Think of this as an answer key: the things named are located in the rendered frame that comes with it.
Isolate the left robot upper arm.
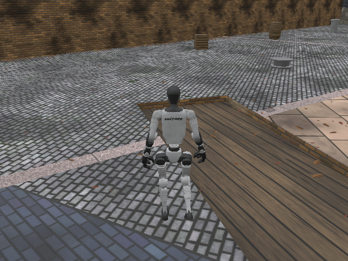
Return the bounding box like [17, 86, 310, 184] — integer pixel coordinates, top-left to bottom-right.
[148, 110, 163, 140]

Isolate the right robot upper arm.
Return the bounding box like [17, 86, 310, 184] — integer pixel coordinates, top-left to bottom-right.
[185, 109, 200, 139]

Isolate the right robot forearm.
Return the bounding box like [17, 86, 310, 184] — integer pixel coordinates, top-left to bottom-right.
[195, 131, 205, 153]

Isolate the left robot hand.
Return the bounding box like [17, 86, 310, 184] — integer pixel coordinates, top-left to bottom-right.
[142, 156, 154, 169]

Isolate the right robot hand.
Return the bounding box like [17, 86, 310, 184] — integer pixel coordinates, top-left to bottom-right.
[194, 152, 206, 163]

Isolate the robot right thigh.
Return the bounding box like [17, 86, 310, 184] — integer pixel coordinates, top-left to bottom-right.
[181, 151, 192, 185]

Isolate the left robot forearm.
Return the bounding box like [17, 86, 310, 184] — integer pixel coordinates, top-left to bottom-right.
[143, 133, 154, 157]

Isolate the robot left shin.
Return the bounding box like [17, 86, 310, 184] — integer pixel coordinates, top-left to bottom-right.
[159, 179, 167, 213]

